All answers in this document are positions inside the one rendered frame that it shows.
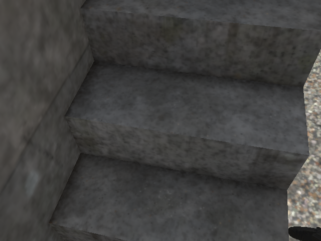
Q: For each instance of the robot right hand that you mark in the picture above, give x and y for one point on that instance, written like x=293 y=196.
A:
x=305 y=233

